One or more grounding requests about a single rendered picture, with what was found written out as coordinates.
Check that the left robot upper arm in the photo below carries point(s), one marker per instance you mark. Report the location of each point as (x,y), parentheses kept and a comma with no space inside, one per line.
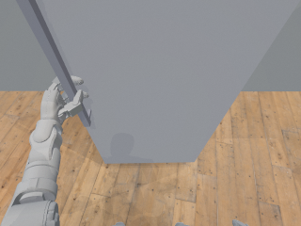
(43,213)

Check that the robot left hand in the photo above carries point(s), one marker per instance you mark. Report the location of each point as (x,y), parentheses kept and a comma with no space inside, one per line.
(58,107)

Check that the handle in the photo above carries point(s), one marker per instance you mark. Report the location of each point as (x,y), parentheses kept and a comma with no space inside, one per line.
(32,14)

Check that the fridge door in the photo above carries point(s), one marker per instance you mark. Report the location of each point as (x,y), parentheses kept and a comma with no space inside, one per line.
(161,74)

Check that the left robot forearm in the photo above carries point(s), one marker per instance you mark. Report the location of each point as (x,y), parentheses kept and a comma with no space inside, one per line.
(42,167)

